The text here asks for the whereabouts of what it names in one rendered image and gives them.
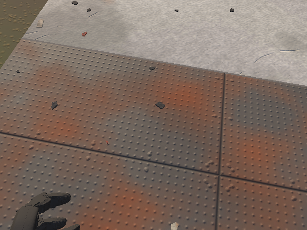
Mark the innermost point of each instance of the robot left hand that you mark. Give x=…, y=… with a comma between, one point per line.
x=27, y=217

